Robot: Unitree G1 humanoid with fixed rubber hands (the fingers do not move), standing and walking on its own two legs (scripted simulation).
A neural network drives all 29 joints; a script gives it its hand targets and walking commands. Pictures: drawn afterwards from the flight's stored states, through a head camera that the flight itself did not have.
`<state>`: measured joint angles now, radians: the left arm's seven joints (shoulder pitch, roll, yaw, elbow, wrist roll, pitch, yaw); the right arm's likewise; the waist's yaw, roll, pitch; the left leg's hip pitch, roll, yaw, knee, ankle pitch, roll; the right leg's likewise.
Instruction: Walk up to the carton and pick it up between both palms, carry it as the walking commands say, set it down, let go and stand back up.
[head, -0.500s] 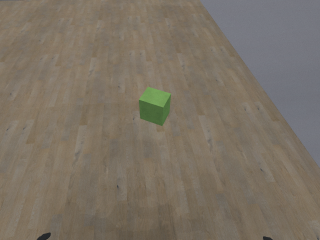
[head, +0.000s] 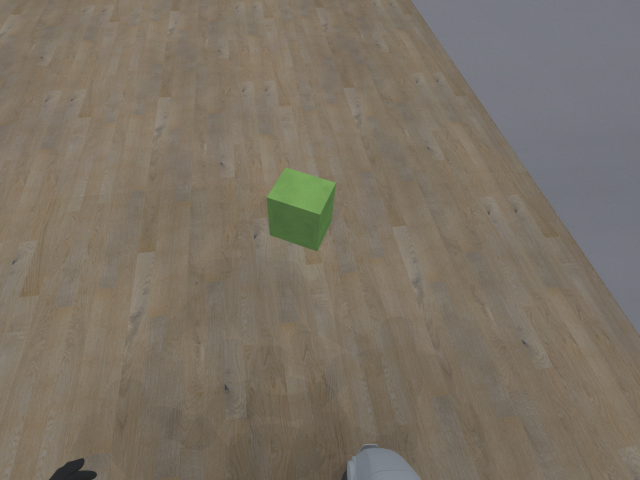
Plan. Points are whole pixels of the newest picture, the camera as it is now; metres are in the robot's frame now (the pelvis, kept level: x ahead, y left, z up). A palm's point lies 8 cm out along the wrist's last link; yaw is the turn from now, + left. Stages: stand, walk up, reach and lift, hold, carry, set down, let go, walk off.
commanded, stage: walk up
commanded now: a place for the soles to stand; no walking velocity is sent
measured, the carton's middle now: (301, 210) +1.05 +0.00 -0.66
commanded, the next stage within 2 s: none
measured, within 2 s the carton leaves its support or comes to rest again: neither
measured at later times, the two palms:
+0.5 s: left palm (42, 398) +0.24 +0.36 -0.10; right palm (524, 357) +0.28 -0.32 -0.09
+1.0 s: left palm (104, 266) +0.43 +0.33 -0.07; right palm (483, 255) +0.48 -0.32 -0.11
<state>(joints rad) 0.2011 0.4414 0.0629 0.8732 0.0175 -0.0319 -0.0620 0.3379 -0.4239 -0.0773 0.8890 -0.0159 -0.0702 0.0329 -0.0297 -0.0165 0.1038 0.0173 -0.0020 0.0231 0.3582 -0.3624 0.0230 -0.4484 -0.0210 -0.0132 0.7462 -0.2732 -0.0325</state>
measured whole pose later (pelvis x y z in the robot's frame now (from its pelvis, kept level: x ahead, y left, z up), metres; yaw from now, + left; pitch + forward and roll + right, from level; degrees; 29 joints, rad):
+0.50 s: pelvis +0.20 +0.02 -0.02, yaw +1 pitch -2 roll +0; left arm 0.35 0.49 0.09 0.79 0.02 -0.05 -0.06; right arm 0.33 -0.47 -0.08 0.78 -0.03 -0.08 0.07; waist 0.02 -0.01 0.04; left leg -0.36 0.06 0.07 0.59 -0.21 0.02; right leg -0.25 -0.03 -0.03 0.75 -0.44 -0.05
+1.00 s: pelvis +0.39 -0.01 +0.00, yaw +1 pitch -1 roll +0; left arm 0.36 0.45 0.05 0.75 0.01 -0.10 -0.03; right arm 0.30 -0.44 -0.05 0.76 -0.02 -0.03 0.06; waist 0.03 0.05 0.08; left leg -0.50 0.07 0.00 0.89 -0.36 0.02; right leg -0.23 -0.04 -0.08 0.55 -0.30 -0.02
